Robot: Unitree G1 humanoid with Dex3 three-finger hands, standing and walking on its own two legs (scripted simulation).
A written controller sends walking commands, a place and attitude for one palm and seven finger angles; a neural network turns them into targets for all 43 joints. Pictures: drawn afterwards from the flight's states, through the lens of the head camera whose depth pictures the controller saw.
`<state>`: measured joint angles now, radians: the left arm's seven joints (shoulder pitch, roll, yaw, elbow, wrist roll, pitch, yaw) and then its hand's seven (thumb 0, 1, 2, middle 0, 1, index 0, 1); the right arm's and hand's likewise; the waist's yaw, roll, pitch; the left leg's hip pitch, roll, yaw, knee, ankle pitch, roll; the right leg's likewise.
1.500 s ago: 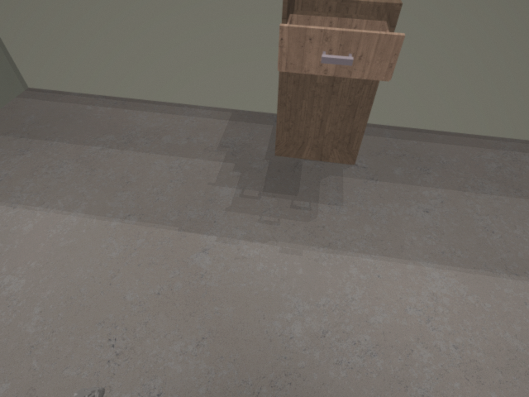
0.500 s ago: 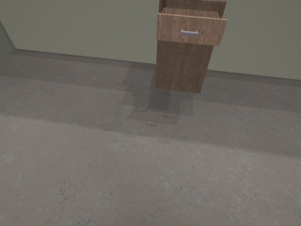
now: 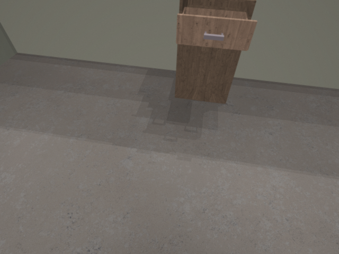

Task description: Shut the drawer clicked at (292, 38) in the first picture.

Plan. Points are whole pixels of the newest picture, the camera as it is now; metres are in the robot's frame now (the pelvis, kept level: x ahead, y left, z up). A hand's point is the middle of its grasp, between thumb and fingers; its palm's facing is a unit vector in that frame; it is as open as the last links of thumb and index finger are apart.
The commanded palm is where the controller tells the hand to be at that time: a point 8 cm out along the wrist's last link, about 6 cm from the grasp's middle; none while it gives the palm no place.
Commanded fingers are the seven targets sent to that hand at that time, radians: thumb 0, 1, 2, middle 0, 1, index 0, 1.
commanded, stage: walk to a spot facing it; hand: left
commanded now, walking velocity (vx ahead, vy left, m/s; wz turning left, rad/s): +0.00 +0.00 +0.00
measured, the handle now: (213, 35) +1.20 -0.18 -0.02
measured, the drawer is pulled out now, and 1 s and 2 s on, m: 0.30 0.30 0.30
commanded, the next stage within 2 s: turn to face it in 1.68 s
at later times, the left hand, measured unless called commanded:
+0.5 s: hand out of the picture +0.11 +0.14 -0.18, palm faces -0.11 -0.97 -0.22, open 7.4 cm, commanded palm none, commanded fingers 0.00 0.90 0.90 -0.20 -0.30 -0.20 -0.30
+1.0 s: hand (133, 182) +0.38 +0.15 -0.19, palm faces -0.35 -0.92 -0.19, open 7.4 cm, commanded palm none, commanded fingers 0.00 0.90 0.90 -0.20 -0.30 -0.20 -0.30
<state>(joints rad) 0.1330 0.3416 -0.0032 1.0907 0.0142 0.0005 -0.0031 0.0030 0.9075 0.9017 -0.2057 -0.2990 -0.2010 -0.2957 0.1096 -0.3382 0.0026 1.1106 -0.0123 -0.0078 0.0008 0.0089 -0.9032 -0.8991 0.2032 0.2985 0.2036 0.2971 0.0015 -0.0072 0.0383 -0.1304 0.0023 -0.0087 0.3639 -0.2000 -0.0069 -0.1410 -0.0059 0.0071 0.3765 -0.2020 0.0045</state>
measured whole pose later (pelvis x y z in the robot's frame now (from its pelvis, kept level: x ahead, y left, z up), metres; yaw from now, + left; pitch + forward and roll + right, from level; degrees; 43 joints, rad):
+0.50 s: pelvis +0.08 -0.05 -0.02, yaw -11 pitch -1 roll +0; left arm 0.34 0.18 0.04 1.00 0.02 -0.04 -0.02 0.00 0.91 0.90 -0.20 -0.30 -0.20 -0.30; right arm 0.28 -0.23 -0.04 1.09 -0.03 0.02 0.00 0.01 -0.91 -0.90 0.20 0.30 0.20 0.30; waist 0.03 0.03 0.06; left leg -0.38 0.10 0.06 1.11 -0.43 -0.03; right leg -0.26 0.03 -0.08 0.61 -0.35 -0.07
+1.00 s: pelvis +0.29 -0.03 -0.01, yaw -26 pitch -1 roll -1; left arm 0.31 0.24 0.09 1.03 0.03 0.00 -0.02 0.01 0.91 0.90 -0.20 -0.30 -0.20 -0.29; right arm 0.18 -0.13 -0.02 0.95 -0.03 -0.08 -0.01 0.00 -0.91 -0.90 0.20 0.30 0.20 0.30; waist 0.03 -0.06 0.06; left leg -0.29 0.08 0.19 0.57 -0.26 0.03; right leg -0.44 -0.03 -0.02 1.25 -0.35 -0.02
